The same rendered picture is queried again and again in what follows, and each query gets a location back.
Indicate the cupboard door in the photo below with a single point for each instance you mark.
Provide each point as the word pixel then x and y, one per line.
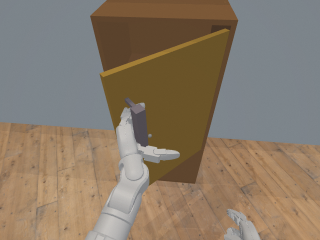
pixel 177 86

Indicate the handle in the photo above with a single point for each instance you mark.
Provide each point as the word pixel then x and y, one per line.
pixel 139 122

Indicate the left robot forearm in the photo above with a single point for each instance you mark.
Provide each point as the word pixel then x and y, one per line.
pixel 121 208

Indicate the robot left hand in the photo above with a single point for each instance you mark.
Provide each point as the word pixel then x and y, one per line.
pixel 127 144

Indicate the robot right hand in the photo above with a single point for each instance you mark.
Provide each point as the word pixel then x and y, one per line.
pixel 247 230

